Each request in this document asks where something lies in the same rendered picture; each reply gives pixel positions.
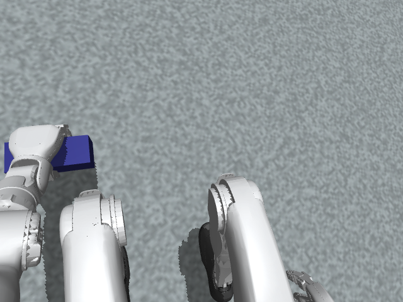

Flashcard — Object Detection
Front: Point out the left robot hand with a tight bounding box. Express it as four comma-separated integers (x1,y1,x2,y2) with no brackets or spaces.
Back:
9,125,72,181

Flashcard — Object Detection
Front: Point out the left robot arm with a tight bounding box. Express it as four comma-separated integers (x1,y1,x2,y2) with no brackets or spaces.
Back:
0,155,51,302

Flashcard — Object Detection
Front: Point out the right robot hand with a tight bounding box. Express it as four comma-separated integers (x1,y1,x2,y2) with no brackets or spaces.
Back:
286,270,335,302

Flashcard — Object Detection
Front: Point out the right robot foot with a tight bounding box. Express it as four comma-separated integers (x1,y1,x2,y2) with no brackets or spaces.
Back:
198,222,233,302

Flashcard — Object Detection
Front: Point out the carton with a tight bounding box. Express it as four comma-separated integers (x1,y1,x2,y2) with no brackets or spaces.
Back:
4,135,94,174

